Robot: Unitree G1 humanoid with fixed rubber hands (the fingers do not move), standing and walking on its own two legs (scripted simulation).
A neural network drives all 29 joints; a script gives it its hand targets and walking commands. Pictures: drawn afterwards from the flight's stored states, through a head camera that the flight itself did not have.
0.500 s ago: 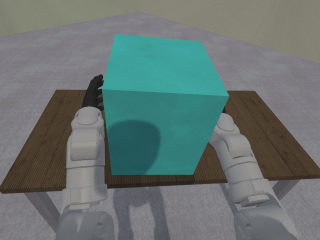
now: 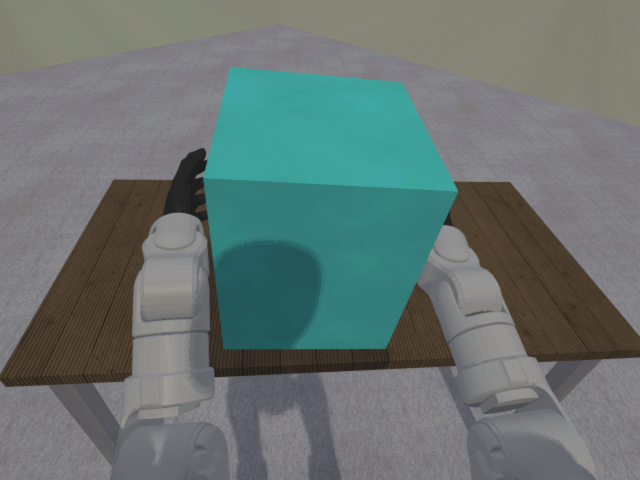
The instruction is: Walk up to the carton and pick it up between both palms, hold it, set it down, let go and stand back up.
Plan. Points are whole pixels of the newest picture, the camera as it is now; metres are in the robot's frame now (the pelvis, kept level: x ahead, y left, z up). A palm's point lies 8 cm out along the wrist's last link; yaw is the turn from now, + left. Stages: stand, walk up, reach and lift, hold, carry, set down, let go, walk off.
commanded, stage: hold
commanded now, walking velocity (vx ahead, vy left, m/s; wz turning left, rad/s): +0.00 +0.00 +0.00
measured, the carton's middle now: (312, 216) +0.38 +0.01 +0.19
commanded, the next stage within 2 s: none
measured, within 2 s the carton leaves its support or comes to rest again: neither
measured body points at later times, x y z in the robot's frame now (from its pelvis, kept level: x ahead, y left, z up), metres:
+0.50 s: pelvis +0.00 +0.00 +0.00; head -0.03 +0.03 +0.45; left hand +0.38 +0.16 +0.20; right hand +0.38 -0.14 +0.19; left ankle +0.02 +0.09 -0.75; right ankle +0.04 -0.11 -0.75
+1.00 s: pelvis +0.00 +0.00 +0.00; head -0.03 +0.03 +0.45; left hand +0.38 +0.15 +0.20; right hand +0.39 -0.14 +0.19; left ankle +0.02 +0.09 -0.75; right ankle +0.04 -0.11 -0.75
